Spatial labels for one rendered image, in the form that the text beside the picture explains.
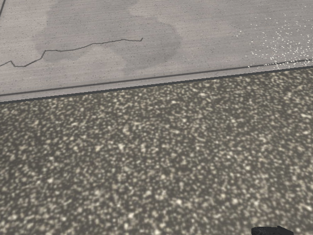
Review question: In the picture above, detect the robot right hand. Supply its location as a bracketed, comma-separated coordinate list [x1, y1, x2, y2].
[251, 225, 293, 235]

